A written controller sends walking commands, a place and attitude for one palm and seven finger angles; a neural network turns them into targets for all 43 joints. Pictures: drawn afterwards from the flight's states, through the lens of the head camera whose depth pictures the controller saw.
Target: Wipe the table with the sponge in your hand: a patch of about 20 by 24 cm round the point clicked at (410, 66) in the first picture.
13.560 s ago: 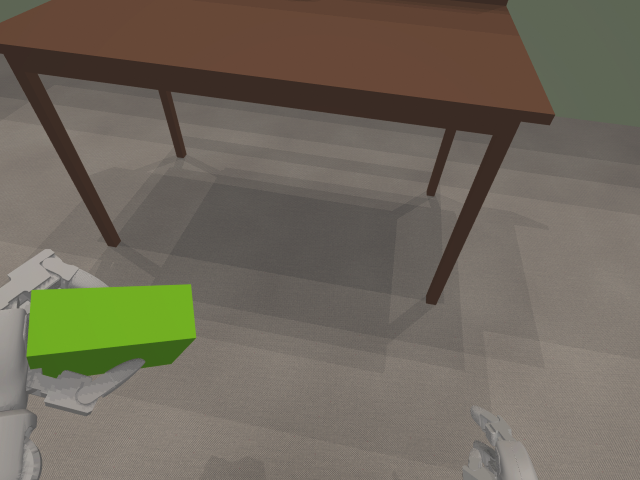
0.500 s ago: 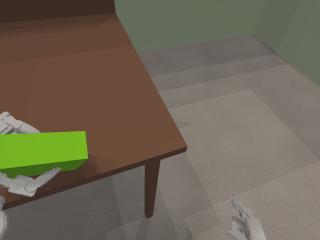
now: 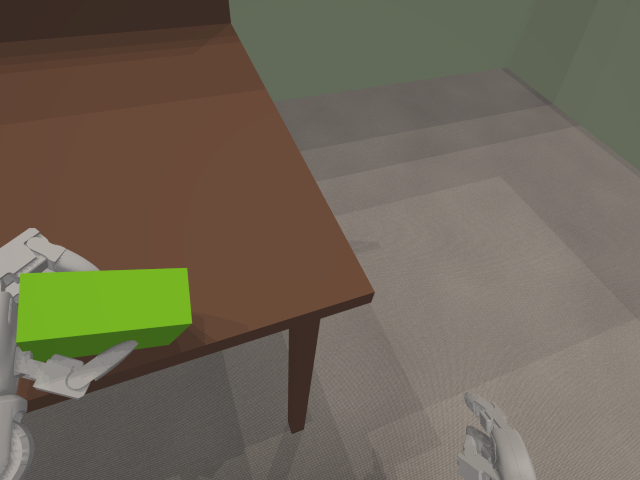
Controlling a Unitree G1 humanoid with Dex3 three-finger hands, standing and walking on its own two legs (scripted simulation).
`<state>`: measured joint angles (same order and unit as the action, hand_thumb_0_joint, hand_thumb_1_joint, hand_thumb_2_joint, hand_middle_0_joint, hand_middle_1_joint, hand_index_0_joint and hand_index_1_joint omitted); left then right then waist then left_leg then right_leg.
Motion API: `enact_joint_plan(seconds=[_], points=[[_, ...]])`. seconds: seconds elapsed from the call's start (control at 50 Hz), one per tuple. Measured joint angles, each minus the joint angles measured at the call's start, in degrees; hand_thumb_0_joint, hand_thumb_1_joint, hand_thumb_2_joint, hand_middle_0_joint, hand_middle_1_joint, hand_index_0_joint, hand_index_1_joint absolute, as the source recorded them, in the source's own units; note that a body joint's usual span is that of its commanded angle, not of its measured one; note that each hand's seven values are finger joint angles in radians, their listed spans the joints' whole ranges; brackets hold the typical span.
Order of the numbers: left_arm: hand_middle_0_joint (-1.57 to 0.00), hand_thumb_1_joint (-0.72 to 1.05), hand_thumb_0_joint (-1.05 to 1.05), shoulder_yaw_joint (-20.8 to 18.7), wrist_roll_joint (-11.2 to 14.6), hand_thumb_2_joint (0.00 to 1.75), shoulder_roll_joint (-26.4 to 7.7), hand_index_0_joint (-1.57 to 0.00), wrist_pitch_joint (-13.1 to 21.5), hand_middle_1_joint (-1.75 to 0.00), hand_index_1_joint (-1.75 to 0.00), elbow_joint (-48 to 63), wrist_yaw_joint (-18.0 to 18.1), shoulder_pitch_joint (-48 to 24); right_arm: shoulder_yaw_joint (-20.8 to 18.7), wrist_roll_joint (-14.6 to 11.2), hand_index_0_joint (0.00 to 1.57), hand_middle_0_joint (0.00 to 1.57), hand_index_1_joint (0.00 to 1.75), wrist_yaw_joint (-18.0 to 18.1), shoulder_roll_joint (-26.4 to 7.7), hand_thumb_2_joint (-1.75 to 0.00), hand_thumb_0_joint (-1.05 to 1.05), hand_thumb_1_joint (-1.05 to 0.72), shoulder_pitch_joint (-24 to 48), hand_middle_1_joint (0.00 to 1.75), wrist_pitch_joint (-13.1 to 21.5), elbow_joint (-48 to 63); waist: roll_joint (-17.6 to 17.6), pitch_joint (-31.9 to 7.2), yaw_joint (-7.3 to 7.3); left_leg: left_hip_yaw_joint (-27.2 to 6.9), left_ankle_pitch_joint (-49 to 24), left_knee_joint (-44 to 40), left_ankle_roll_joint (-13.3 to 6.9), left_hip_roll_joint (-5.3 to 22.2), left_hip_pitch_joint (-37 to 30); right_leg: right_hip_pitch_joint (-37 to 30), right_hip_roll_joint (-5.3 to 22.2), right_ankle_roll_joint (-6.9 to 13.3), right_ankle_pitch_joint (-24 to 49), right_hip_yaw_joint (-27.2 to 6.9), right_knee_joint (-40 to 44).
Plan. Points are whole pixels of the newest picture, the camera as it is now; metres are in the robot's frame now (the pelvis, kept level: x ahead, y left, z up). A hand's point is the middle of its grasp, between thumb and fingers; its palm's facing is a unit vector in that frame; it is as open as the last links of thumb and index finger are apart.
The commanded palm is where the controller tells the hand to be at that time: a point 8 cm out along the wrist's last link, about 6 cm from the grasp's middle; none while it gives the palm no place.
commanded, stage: look again from close up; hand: left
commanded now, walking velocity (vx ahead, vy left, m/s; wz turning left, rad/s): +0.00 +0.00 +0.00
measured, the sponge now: (132, 313) +0.24 +0.21 +0.13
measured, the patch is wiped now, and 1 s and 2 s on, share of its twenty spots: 0.00 0.00 0.00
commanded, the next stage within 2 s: turn the palm down, sponge in hand in 0.34 s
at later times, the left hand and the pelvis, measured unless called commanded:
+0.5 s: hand (62, 291) +0.23 +0.26 +0.16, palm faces +0.39 -0.79 -0.47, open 9.7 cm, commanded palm +0.15 +0.28 +0.18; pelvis +0.00 +0.00 +0.00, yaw +3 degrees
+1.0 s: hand (38, 331) +0.19 +0.25 +0.18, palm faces +0.46 -0.56 -0.69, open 9.7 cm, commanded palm +0.15 +0.27 +0.22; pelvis -0.01 -0.06 +0.00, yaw +5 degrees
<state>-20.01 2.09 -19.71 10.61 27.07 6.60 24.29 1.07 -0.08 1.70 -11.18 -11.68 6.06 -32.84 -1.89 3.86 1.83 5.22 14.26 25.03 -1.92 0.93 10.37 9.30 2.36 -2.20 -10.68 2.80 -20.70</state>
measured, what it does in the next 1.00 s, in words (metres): shifts its weight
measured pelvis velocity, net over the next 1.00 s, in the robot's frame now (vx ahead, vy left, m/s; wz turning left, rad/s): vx -0.01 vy -0.06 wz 0.09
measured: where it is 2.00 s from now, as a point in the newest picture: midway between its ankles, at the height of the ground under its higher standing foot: outside the picture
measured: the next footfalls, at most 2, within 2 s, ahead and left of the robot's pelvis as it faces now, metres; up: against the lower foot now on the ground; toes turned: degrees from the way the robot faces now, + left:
none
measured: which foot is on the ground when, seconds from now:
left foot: down 0.00-1.00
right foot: down 0.00-1.00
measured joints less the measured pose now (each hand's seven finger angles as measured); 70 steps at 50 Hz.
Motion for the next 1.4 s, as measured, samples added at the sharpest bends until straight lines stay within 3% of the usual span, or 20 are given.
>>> enact_joint_plan(seconds=[0.44,0.46,0.48,0.52,0.56,0.62,0.68,0.72,0.76,0.86,0.98,1.04,1.1,1.22,1.28,1.4], points=[[-0.78,-0.45,-0.01,0.40,0.16,1.01,-0.67,-0.78,-0.13,-1.34,-1.35,0.37,0.01,1.07,-0.26,-0.06,0.21,0.21,0.30,0.24,0.16,-0.90,0.01,-0.91,0.15,0.30,-0.95,0.20,0.10,-0.42,-0.69,-0.44,-0.63,-0.99,0.06,-0.11,-0.09,-0.47,0.01,0.04,0.68,0.43,1.41],[-0.78,-0.45,-0.01,0.90,-0.15,1.01,-2.66,-0.78,-0.07,-1.34,-1.35,-0.27,-0.35,-1.30,0.51,-0.50,0.21,0.21,0.30,1.67,-0.35,-0.90,0.01,-0.91,-1.04,0.30,-1.37,2.00,0.20,-0.14,-0.23,-0.96,-0.42,-0.10,0.04,-0.17,0.69,0.26,-0.22,-0.30,-0.33,0.23,-0.05],[-0.78,-0.45,-0.01,0.96,-1.90,1.01,-5.37,-0.78,-0.12,-1.34,-1.34,-2.39,-1.60,-6.03,0.48,0.64,0.20,0.21,0.30,2.22,-0.53,-0.90,0.01,-0.91,-2.06,0.30,-0.65,2.64,0.02,0.50,0.62,-1.66,-0.20,0.93,0.10,-0.66,1.21,1.05,-0.15,0.67,-1.07,-0.14,-2.42],[-0.78,-0.45,-0.01,0.32,-3.63,1.01,-8.21,-0.78,-2.49,-1.34,-1.34,-7.49,-3.11,-14.27,0.50,2.31,0.20,0.21,0.30,0.30,-0.70,-0.90,0.01,-0.91,-1.78,0.30,0.14,0.36,-0.31,0.53,1.26,-2.73,-0.23,1.65,0.55,-1.65,1.60,2.15,0.48,1.79,-3.31,-0.42,-5.67],[-0.78,-0.45,-0.01,-1.08,-2.52,1.01,-8.16,-0.78,-6.88,-1.34,-1.35,-10.39,-4.17,-17.98,0.99,2.54,0.20,0.21,0.30,-1.45,-0.97,-0.90,0.01,-0.91,-0.95,0.30,-0.47,-2.01,0.18,-0.99,1.45,-2.72,-0.21,1.69,0.79,-1.73,1.47,2.44,0.28,1.84,-3.64,-1.37,-6.45],[-0.77,-0.44,-0.01,-1.31,-1.64,1.01,-5.94,-0.77,-13.32,-1.35,-1.35,-10.66,-5.01,-18.01,1.44,1.71,0.21,0.21,0.30,-2.63,-1.68,-0.90,0.01,-0.91,-0.13,0.30,-0.89,-3.89,2.14,-3.11,1.43,-2.17,0.54,2.02,0.87,-1.11,0.45,1.35,-0.31,1.03,-3.89,-1.98,-5.98],[-0.77,-0.44,0.00,1.74,-5.36,1.01,-5.30,-0.77,-17.00,-1.36,-1.36,-6.95,-5.43,-13.22,1.77,1.10,0.21,0.21,0.30,-3.04,-2.43,-0.90,0.01,-0.91,0.91,0.30,-1.63,-3.38,3.69,-3.57,0.70,-2.03,0.75,1.98,1.03,-0.87,-0.50,0.78,-0.56,1.24,-4.28,-2.12,-6.57],[-0.77,-0.44,0.00,3.92,-7.34,1.01,-5.71,-0.77,-17.51,-1.36,-1.36,-4.07,-5.51,-9.60,1.69,1.18,0.21,0.21,0.30,-2.86,-2.61,-0.90,0.01,-0.91,1.75,0.30,-2.00,-2.70,4.22,-3.30,0.36,-2.18,0.56,1.87,1.28,-0.76,-0.64,0.88,-0.66,1.55,-4.53,-1.98,-7.09],[-0.77,-0.44,0.00,4.50,-7.32,1.01,-6.60,-0.77,-16.85,-1.36,-1.36,-1.63,-5.39,-7.18,1.54,1.22,0.21,0.21,0.30,-2.23,-2.59,-0.90,0.01,-0.91,2.33,0.30,-2.28,-2.42,4.34,-3.15,0.59,-2.52,0.23,1.65,1.69,-0.46,-0.55,1.05,-0.96,1.96,-4.58,-1.64,-7.25],[-0.77,-0.44,-0.01,1.75,-6.84,1.01,-10.28,-0.77,-15.24,-1.35,-1.36,-1.58,-3.96,-7.30,0.70,0.70,0.21,0.21,0.30,-0.78,-2.48,-0.90,0.01,-0.91,2.92,0.30,-3.08,-3.84,4.03,-3.38,2.50,-4.36,-0.56,1.26,3.15,0.83,-0.27,0.51,-2.27,3.39,-4.14,0.21,-6.28],[-0.77,-0.44,0.00,0.48,-10.40,1.01,-11.02,-0.77,-20.27,-1.35,-1.36,-7.38,-4.08,-11.63,-0.30,-0.57,0.21,0.21,0.30,0.87,-4.85,-0.90,0.01,-0.91,3.27,0.30,-3.61,-5.28,6.24,-3.28,3.97,-6.28,-0.67,1.79,3.94,1.73,-0.34,-0.75,-3.24,4.40,-3.94,2.09,-5.51],[-0.77,-0.44,0.00,2.87,-12.34,1.01,-11.14,-0.77,-21.89,-1.35,-1.36,-8.95,-6.31,-12.36,-0.75,-0.97,0.20,0.21,0.30,1.99,-5.92,-0.90,0.01,-0.91,3.83,0.30,-3.19,-5.54,7.60,-2.90,3.92,-6.49,-0.51,2.14,3.49,1.70,-0.36,-0.87,-3.24,4.40,-4.11,2.30,-5.79],[-0.77,-0.44,0.00,5.47,-13.81,1.01,-12.05,-0.77,-21.05,-1.35,-1.36,-9.06,-8.19,-13.40,-1.11,-1.06,0.20,0.21,0.30,2.82,-6.13,-0.90,0.01,-0.91,4.53,0.30,-2.66,-5.94,8.13,-2.26,3.71,-6.44,-0.28,2.49,3.17,1.71,-0.37,-0.86,-3.25,4.38,-4.32,2.24,-6.11],[-0.77,-0.45,-0.01,5.43,-16.05,1.01,-14.85,-0.77,-18.57,-1.35,-1.35,-4.42,-6.76,-13.34,-1.18,-1.08,0.20,0.20,0.30,2.22,-4.60,-0.90,0.01,-0.91,4.67,0.30,-3.54,-5.75,6.78,-2.89,3.20,-5.16,0.18,1.94,4.01,1.63,-1.00,-0.34,-3.07,4.26,-5.09,0.94,-7.00],[-0.77,-0.45,0.00,3.93,-16.55,1.01,-15.93,-0.78,-21.42,-1.35,-1.35,-1.77,-5.59,-12.19,-0.86,-1.64,0.20,0.20,0.30,1.66,-4.43,-0.90,0.01,-0.91,4.23,0.30,-4.73,-5.02,6.69,-3.46,3.11,-4.30,0.56,1.45,3.83,1.41,-2.03,-0.88,-2.85,3.94,-5.43,0.11,-6.97],[-0.77,-0.45,0.00,4.43,-20.18,1.01,-16.81,-0.77,-31.66,-1.35,-1.35,-0.35,-6.54,-12.02,-0.04,-2.69,0.20,0.21,0.30,1.68,-5.83,-0.90,0.01,-0.91,4.76,0.30,-6.55,-4.16,8.00,-3.15,3.65,-3.46,0.77,0.92,2.82,0.54,-3.10,-1.79,-2.00,2.97,-5.37,-0.72,-6.41]])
